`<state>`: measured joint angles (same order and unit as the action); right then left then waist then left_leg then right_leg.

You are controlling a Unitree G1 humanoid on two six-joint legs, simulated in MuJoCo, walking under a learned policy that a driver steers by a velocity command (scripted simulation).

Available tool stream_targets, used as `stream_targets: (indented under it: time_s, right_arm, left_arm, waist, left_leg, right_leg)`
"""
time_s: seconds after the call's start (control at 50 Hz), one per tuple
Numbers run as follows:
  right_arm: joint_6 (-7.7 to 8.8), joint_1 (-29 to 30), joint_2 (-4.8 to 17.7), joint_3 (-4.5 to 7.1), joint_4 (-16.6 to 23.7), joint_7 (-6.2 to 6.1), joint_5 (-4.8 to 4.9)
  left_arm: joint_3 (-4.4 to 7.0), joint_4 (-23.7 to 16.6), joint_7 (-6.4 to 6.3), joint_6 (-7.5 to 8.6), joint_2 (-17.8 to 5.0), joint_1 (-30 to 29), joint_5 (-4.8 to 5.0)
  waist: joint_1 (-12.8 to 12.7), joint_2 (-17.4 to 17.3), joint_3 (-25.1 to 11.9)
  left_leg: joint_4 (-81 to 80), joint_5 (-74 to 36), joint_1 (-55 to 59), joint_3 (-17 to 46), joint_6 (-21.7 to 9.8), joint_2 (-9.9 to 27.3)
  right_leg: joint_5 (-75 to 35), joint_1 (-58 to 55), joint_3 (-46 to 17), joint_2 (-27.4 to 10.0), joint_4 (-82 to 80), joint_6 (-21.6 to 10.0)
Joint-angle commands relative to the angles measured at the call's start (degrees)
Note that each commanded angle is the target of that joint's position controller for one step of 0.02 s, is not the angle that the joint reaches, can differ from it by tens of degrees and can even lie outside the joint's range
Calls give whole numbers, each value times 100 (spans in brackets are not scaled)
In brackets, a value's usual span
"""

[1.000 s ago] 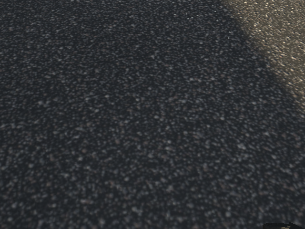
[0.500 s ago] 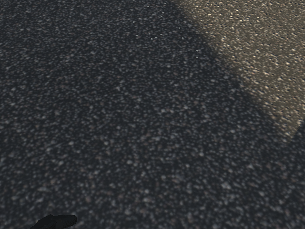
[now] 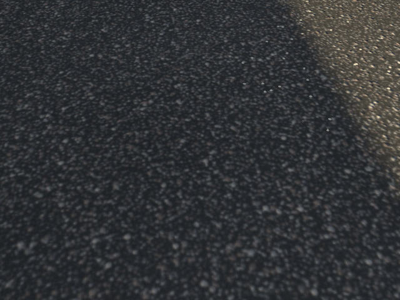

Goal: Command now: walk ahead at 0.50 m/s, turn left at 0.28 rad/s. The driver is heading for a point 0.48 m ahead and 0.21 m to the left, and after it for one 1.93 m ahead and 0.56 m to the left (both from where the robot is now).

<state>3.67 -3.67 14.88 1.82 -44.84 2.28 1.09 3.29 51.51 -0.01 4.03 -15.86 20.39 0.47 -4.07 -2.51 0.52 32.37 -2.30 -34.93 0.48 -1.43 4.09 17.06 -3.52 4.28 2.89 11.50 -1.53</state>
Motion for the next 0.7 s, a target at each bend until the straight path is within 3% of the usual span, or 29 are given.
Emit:
stream_targets:
  time_s: [0.02, 0.04, 0.06, 0.08, 0.1, 0.12, 0.14, 0.16, 0.18, 0.2, 0.24, 0.28, 0.38, 0.42, 0.48, 0.52, 0.54, 0.56, 0.58, 0.6, 0.62, 0.64, 0.66, 0.68, 0.7]
  right_arm:
    - [89, 471, 560, 138, 544, 97, 7]
    - [81, 152, 672, 203, 490, 98, -15]
    - [70, -552, 842, 326, 304, 83, -29]
    - [48, -1446, 1191, 500, 75, 30, -18]
    - [20, -2049, 1851, 672, 37, -24, -36]
    - [22, -2090, 1532, 564, 36, -9, 49]
    - [36, -1885, 1225, 464, 83, -26, 12]
    - [49, -1552, 1087, 434, 179, -47, -25]
    - [48, -1234, 956, 394, 253, -53, -46]
    - [54, -1014, 799, 336, 340, -67, -92]
    - [46, -895, 800, 338, 435, -105, -99]
    - [61, -1016, 961, 390, 427, -180, -64]
    - [1, -1452, 1082, 443, 323, -316, 7]
    - [-32, -1663, 1095, 454, 251, -330, 34]
    - [-97, -1802, 1032, 451, 206, -362, 49]
    - [-137, -1733, 1048, 470, 242, -380, 19]
    - [-154, -1657, 950, 440, 283, -374, 11]
    - [-140, -1611, 700, 346, 363, -347, -27]
    - [-104, -1954, 389, 254, 462, -336, -30]
    - [-58, -2437, 361, 190, 608, -340, 80]
    - [-64, -2218, 922, 311, 506, -344, 125]
    - [-100, -1659, 1084, 364, 593, -339, 94]
    - [-120, -1407, 1017, 373, 655, -332, 31]
    - [-132, -1303, 909, 384, 690, -315, -16]
    - [-151, -1361, 759, 367, 697, -284, 14]
  left_arm:
    - [265, -141, -71, -39, -1019, -16, 17]
    - [283, -164, -96, -74, -1079, -113, 14]
    - [274, -203, -128, -130, -1071, -228, 3]
    - [220, -306, -186, -152, -969, -173, -59]
    - [11, -551, -119, -31, -416, 341, -174]
    - [-43, -497, -45, 171, -368, 216, -143]
    - [68, -643, 43, 332, -806, -269, 75]
    - [55, -765, 52, 420, -824, -671, 144]
    - [72, -795, 18, 444, -798, -853, 38]
    - [125, -795, -19, 401, -838, -852, -59]
    - [130, -826, -31, 275, -706, -748, -130]
    - [110, -907, -60, 192, -586, -899, -146]
    - [21, -1230, -9, 224, -354, -1985, -97]
    - [25, -1343, 33, 256, -398, -2280, -37]
    - [80, -1422, 95, 319, -595, -2388, -6]
    - [136, -1374, 111, 376, -729, -2127, 6]
    - [193, -1252, 89, 401, -814, -1691, -9]
    - [275, -1142, 52, 428, -1015, -1029, -93]
    - [377, -1069, 9, 411, -1407, -257, -165]
    - [420, -864, 47, 301, -1500, 121, -63]
    - [290, -990, 56, 271, -984, -139, 6]
    - [220, -1044, 38, 229, -750, -408, -20]
    - [180, -1044, 42, 208, -669, -680, -86]
    - [133, -990, 46, 212, -531, -815, -118]
    - [113, -935, 56, 227, -497, -862, -146]
  waist:
    - [140, 631, 243]
    - [324, 712, -3]
    - [705, 658, -419]
    - [1034, 390, -967]
    - [893, -860, -1711]
    - [918, -1054, -2132]
    - [1012, -753, -1513]
    - [925, -309, -954]
    - [736, 93, -527]
    - [536, 75, -363]
    - [339, -95, -300]
    - [332, -102, -192]
    - [711, -184, 6]
    - [821, -213, 22]
    - [788, -262, 9]
    - [604, -426, -46]
    - [367, -441, -219]
    - [47, -271, -787]
    - [-65, 672, -1592]
    - [98, 2339, -2038]
    - [7, 1507, -1357]
    - [-62, 982, -684]
    - [53, 657, -283]
    - [167, 688, -98]
    - [276, 836, -14]
  left_leg:
    - [-120, 618, -87, -63, -284, -109]
    - [-120, 812, 441, -252, -388, -303]
    - [-265, 729, 1407, -450, -526, -555]
    - [-226, 542, 2882, -16, -736, -414]
    - [-402, 1189, 5176, 2681, -1741, 985]
    - [-1409, 1834, 5828, 4580, -2142, 1513]
    - [-1521, 2045, 5414, 3938, -1836, 1359]
    - [-1555, 1713, 4634, 3196, -1642, 1128]
    - [-1664, 1177, 3799, 2655, -1520, 919]
    - [-1797, 685, 3207, 2310, -1437, 750]
    - [-2011, 235, 2623, 2083, -1500, 591]
    - [-2125, -9, 2293, 1792, -1520, 488]
    - [-2058, 493, 1918, 1410, -1125, 94]
    - [-1950, 711, 2009, 1604, -1070, 164]
    - [-1474, 857, 2572, 2088, -991, 349]
    - [-1089, 636, 2775, 2361, -910, 425]
    - [-733, 443, 2716, 2331, -801, 263]
    - [223, 406, 2377, 2062, -628, -42]
    - [1989, 1595, 963, 1368, -274, -700]
    - [3446, 3720, -554, 916, -78, -925]
    - [4037, 3410, -1036, 1067, -20, -486]
    - [4128, 2916, -1087, 859, 13, -297]
    - [3944, 2524, -899, 757, 41, -115]
    - [3673, 2278, -702, 770, 32, 29]
    - [3508, 2155, -435, 726, 25, 119]
  right_leg:
    - [-3148, -310, -341, -1862, 255, -703]
    - [-4169, -354, -214, -1812, 716, -611]
    - [-4979, -198, 43, -1612, 1652, -459]
    - [-4527, 639, 264, -1352, 2995, -243]
    - [-2025, 3100, 331, -503, 5277, 186]
    - [1451, 4290, -628, 89, 6276, 250]
    - [1230, 4851, -1045, -296, 6588, 105]
    - [749, 4866, -957, -549, 6332, 11]
    - [408, 4650, -894, -739, 5804, 17]
    - [170, 4246, -912, -893, 5382, 53]
    - [17, 3841, -883, -912, 4954, 203]
    - [-353, 3841, -783, -849, 4393, 378]
    - [-2136, 3364, -734, -474, 2348, 518]
    - [-2348, 3161, -776, -360, 2008, 507]
    - [-1956, 3081, -965, -321, 1589, 400]
    - [-1445, 2725, -940, -311, 1461, 241]
    - [-1424, 2109, -836, -306, 1230, 100]
    - [-1356, 929, -1115, -719, 1321, -170]
    - [-950, -1014, -2526, -1857, 1406, -701]
    - [417, -1920, -4756, -2778, 831, -1294]
    - [1296, -1377, -4580, -2640, 599, -1131]
    - [959, -630, -3655, -2395, 519, -911]
    - [270, 77, -3010, -2159, 361, -833]
    - [-248, 517, -2580, -1947, 232, -819]
    - [-545, 853, -2213, -1777, 86, -800]
